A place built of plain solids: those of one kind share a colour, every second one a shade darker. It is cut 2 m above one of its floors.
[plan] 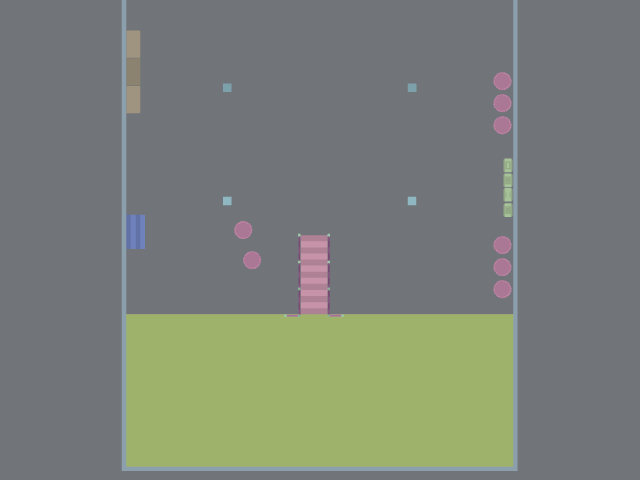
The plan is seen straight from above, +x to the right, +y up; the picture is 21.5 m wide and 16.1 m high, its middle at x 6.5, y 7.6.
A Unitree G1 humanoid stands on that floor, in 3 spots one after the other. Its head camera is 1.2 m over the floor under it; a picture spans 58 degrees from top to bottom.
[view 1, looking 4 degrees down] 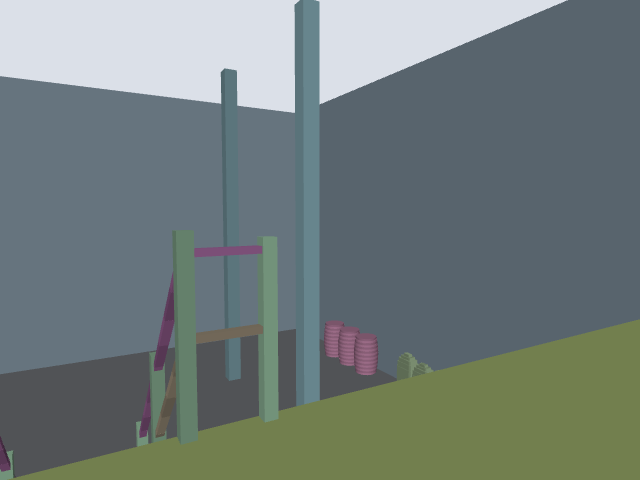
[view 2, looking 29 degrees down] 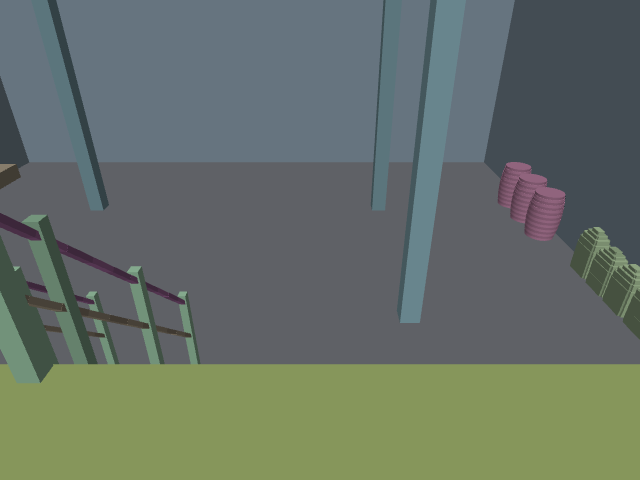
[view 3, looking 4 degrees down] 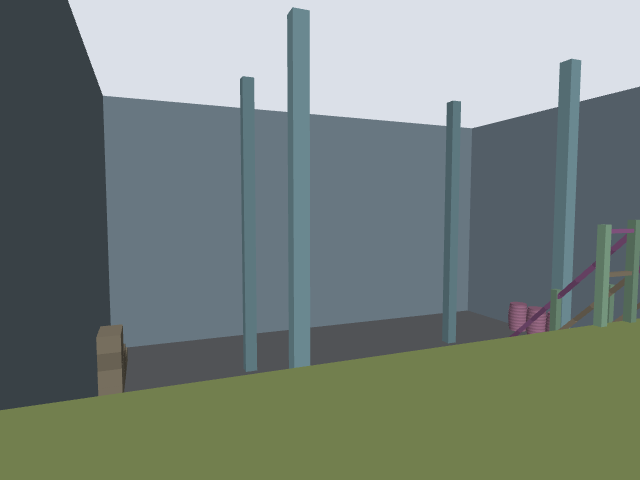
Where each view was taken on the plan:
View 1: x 6.30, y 2.81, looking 60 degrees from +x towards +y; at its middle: wall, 13.40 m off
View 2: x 8.30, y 3.91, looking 90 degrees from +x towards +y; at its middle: ground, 8.37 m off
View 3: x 1.00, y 2.06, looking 68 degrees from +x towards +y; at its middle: wall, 14.86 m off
